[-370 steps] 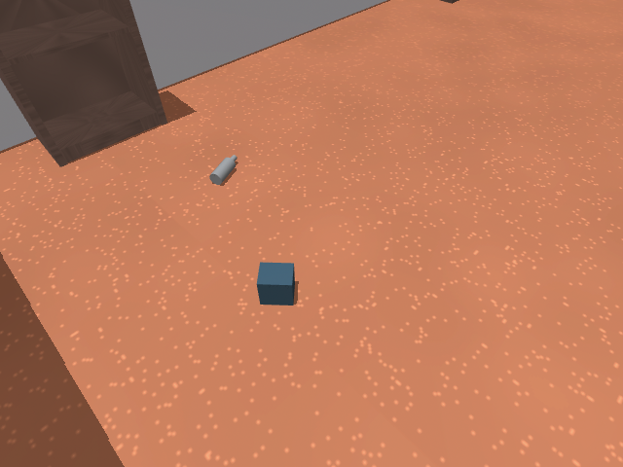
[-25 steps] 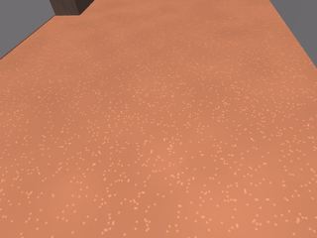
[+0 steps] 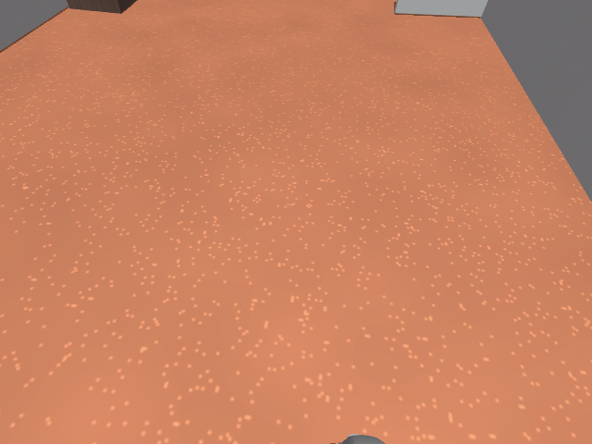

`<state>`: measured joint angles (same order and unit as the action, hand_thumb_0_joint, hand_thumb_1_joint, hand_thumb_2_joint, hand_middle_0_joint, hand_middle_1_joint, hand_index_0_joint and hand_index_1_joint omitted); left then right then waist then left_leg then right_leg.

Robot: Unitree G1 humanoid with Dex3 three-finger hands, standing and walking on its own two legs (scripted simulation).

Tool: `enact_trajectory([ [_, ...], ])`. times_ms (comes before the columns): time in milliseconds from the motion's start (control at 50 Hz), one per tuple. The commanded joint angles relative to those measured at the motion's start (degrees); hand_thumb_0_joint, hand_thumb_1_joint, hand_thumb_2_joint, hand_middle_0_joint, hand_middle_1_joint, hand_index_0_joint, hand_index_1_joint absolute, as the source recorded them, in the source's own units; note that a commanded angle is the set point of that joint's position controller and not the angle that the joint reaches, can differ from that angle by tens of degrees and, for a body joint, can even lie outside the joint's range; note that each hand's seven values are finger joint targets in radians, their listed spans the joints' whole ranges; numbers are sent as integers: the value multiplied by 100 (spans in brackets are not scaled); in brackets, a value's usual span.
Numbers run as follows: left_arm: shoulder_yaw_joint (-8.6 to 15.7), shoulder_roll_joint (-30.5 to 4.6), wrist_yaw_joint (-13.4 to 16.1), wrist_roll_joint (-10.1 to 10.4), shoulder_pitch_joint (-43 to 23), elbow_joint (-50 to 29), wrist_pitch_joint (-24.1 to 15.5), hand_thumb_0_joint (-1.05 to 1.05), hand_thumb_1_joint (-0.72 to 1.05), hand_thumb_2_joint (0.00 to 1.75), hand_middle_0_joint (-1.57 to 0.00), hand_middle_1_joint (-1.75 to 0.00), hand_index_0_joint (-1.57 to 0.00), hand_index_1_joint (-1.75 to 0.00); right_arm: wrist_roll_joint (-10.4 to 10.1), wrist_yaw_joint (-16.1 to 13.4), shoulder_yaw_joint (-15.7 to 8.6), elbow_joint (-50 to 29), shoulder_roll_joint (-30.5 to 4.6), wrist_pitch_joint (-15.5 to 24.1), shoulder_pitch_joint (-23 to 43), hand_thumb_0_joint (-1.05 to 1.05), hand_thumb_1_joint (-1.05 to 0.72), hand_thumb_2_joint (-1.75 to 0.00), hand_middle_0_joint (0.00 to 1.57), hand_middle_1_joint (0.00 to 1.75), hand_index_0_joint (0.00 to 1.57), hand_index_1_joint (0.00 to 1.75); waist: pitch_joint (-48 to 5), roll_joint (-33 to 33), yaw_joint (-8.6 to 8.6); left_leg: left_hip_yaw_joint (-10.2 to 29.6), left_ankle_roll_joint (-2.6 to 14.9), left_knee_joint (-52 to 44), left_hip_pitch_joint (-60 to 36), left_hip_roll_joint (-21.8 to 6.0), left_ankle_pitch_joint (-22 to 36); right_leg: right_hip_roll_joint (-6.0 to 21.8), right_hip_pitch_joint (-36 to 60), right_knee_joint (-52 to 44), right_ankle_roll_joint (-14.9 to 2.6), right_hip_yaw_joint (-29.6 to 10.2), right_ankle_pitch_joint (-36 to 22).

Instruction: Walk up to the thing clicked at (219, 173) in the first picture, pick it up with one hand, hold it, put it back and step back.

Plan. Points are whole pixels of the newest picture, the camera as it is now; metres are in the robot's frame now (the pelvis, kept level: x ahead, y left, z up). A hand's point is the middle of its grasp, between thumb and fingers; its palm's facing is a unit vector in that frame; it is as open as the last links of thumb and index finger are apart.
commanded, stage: walk up
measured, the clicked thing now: out of the picture +0.39 +1.29 -0.73
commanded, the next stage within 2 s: stand in 1.24 s
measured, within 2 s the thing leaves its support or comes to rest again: neither
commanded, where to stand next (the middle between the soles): +0.20 -0.01 m, yaw +1 degrees
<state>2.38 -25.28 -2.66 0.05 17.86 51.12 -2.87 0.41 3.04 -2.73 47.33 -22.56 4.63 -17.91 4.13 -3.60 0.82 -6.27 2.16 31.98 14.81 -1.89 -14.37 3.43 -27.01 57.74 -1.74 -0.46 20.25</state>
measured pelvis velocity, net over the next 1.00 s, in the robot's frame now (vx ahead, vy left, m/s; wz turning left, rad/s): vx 0.17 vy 0.00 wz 0.02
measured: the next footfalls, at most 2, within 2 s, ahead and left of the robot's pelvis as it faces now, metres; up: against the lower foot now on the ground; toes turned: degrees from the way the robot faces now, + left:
right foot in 0.22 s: +0.21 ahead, -0.14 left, +0.00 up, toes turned -1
left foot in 0.52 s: +0.25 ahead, +0.12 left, +0.00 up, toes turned +2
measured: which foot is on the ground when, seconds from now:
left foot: down 0.00-0.22, up 0.24-0.50, down 0.52-1.00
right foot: up 0.00-0.20, down 0.22-1.00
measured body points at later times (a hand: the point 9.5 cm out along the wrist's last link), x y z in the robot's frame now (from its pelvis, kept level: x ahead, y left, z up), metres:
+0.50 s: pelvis +0.14 -0.01 -0.01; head +0.16 -0.02 +0.44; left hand +0.21 +0.30 -0.12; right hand +0.21 -0.33 -0.13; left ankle +0.20 +0.12 -0.72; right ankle +0.17 -0.14 -0.73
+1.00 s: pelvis +0.17 +0.00 +0.01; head +0.18 +0.01 +0.46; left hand +0.22 +0.31 -0.13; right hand +0.31 -0.29 -0.11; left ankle +0.21 +0.12 -0.73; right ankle +0.17 -0.14 -0.73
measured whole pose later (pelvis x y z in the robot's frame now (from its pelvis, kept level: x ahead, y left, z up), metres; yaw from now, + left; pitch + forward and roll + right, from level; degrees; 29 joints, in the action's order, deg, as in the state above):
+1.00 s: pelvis +0.17 +0.00 +0.01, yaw +1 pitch -3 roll -1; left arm -0.7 -21.0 -0.6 0.7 5.8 66.0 -0.4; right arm -0.8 0.9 0.7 63.2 -20.2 1.0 -0.7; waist 4.1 0.1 -1.3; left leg -0.7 -0.3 25.9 13.5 -1.6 -10.0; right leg 2.1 -8.6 24.0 1.9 1.9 12.8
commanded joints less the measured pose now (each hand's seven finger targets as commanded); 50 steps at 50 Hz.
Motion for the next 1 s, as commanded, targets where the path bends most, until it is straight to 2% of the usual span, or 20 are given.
enact_trajectory([
  [0, 350, -923, -60, -72, -1, -489, -89, 0, 90, 90, -20, -30, -20, -30, 6, -127, -493, -377, -1673, 131, -278, 0, -90, -90, 20, 30, 20, 30, 70, 1400, 115, 1337, 1132, -1758, -386, -1416, -32, 273, -449, -927, 125, 111, -302],
  [80, 381, -880, -101, -78, -258, -511, -142, 0, 90, 90, -20, -30, -20, -30, 5, -88, -491, -483, -1704, 75, -132, 0, -90, -90, 20, 30, 20, 30, 93, 1238, 77, 1134, 1009, -1620, -5, -1300, -516, 99, 215, -1905, 60, 332, -760],
  [120, 399, -841, -64, -92, -223, -419, -171, 0, 90, 90, -20, -30, -20, -30, -8, -87, -447, -499, -1641, 16, -82, 0, -90, -90, 20, 30, 20, 30, 55, 1061, -22, 1025, 894, -1238, 329, -1242, -192, -125, 848, -2185, 49, 481, -879],
  [160, 419, -852, 32, -97, 268, -261, -240, 0, 90, 90, -20, -30, -20, -30, -34, -113, -326, -543, -1366, -46, -20, 0, -90, -90, 20, 30, 20, 30, -327, 618, -313, 607, 604, -98, 416, -934, 617, -304, 1871, -2871, -41, 493, -1143],
  [180, 501, -1081, 109, -120, 633, -198, -292, 0, 90, 90, -20, -30, -20, -30, -72, -138, -200, -541, -1036, -40, -257, 0, -90, -90, 20, 30, 20, 30, -697, -180, -502, 303, 378, 1128, 646, -570, 560, 111, 2534, -3350, -186, -194, -814],
  [200, 631, -1618, 177, -139, 762, -300, -339, 0, 90, 90, -20, -30, -20, -30, -72, -150, -57, -638, -655, -38, -462, 0, -90, -90, 20, 30, 20, 30, -863, -1400, -460, 63, 48, 2441, 1731, 66, -1201, 1540, 3152, -3920, -638, -2407, -620],
  [220, 606, -1765, 177, -70, 521, -399, -303, 0, 90, 90, -20, -30, -20, -30, -36, -221, -191, -487, -1156, -137, -446, 0, -90, -90, 20, 30, 20, 30, -624, -697, -437, 509, 16, 2869, 2037, 99, -1869, 2083, 2780, -4111, -1352, -3242, -222],
  [240, 590, -1683, 187, -1, 433, -435, -269, 0, 90, 90, -20, -30, -20, -30, -29, -269, -268, -368, -1369, -173, -380, 0, -90, -90, 20, 30, 20, 30, -496, -395, -411, 830, 20, 3160, 2110, -61, -1933, 2060, 2589, -3943, -1549, -3037, -540],
  [320, 412, -1304, 258, -12, 35, -518, -231, 0, 90, 90, -20, -30, -20, -30, -47, -249, -238, -53, -1227, -176, -508, 0, -90, -90, 20, 30, 20, 30, -410, -562, -161, 863, -81, 2427, 1626, -231, -1277, 1287, 1966, -3541, -1192, -1248, -2341],
  [420, 270, -1184, 306, -60, -549, -542, -121, 0, 90, 90, -20, -30, -20, -30, -43, -264, -212, 229, -973, -242, -285, 0, -90, -90, 20, 30, 20, 30, -510, -633, -43, 396, -181, 987, 182, -58, -226, 1083, 738, -3015, -983, -402, -2874],
  [480, 136, -922, 298, 43, -805, -518, 30, 0, 90, 90, -20, -30, -20, -30, 2, -333, -278, 380, -1160, -174, -189, 0, -90, -90, 20, 30, 20, 30, -540, -8, 117, 539, -46, -53, -701, -40, 929, 756, 34, -2381, -486, -262, -1441],
  [500, 72, -727, 286, 65, -771, -499, 78, 0, 90, 90, -20, -30, -20, -30, 53, -349, -317, 308, -1454, -146, 6, 0, -90, -90, 20, 30, 20, 30, -542, 660, 33, 1527, 154, -466, -546, -784, 988, 356, -113, -1992, -185, -20, -582],
  [520, 65, -706, 297, 110, -551, -361, 157, 0, 90, 90, -20, -30, -20, -30, -1, -348, -310, 175, -1705, -122, 429, 0, -90, -90, 20, 30, 20, 30, -586, 1027, -174, 2716, 716, -1045, 219, -1611, 294, -161, 461, -1528, 5, 182, 431],
  [540, 153, -914, 325, 89, -439, -66, 217, 0, 90, 90, -20, -30, -20, -30, -27, -328, -302, 206, -1784, -151, 700, 0, -90, -90, 20, 30, 20, 30, -461, 1097, -200, 2812, 1022, -1110, 784, -1697, -251, -125, 1017, -1261, 0, 74, 971],
  [600, 107, -834, 298, 39, -401, 279, 164, 0, 90, 90, -20, -30, -20, -30, -29, -335, -105, 332, -1355, -214, 1243, 0, -90, -90, 20, 30, 20, 30, -372, 1122, -355, 1745, 343, -741, 886, -926, -323, 54, 1394, -2474, -78, -65, -164],
  [640, 95, -971, 294, 5, -679, 382, 110, 0, 90, 90, -20, -30, -20, -30, -74, -317, -5, 505, -1155, -225, 1183, 0, -90, -90, 20, 30, 20, 30, -471, 989, -211, 1522, 88, -572, 704, -700, -225, 334, 1390, -2950, -159, -506, -398],
  [660, 64, -964, 277, 12, -900, 406, 114, 0, 90, 90, -20, -30, -20, -30, -85, -313, 4, 609, -1165, -228, 1162, 0, -90, -90, 20, 30, 20, 30, -398, 925, -96, 1449, 47, -736, 402, -607, -433, 335, 1121, -2972, -165, -500, -354],
  [700, 1, -845, 272, 49, -986, 569, 111, 0, 90, 90, -20, -30, -20, -30, -59, -308, 24, 755, -1206, -212, 1346, 0, -90, -90, 20, 30, 20, 30, -460, 1038, -155, 1579, 71, -863, 226, -729, -159, 215, 1292, -2998, -67, -273, -590],
  [820, -35, -860, 285, 59, -1274, 921, 70, 0, 90, 90, -20, -30, -20, -30, -118, -318, 90, 1078, -1111, -203, 1624, 0, -90, -90, 20, 30, 20, 30, -843, 590, -107, 1195, 10, -772, -523, -640, 1384, 383, 1677, -3451, 34, -260, -1678],
  [980, -65, -728, 270, 31, -1579, 1256, 117, 0, 90, 90, -20, -30, -20, -30, -114, -302, 85, 1451, -1040, -271, 1944, 0, -90, -90, 20, 30, 20, 30, -673, 352, -102, 1119, -75, -1281, -724, -597, 1086, 468, 1833, -4050, 111, -246, -1459],
])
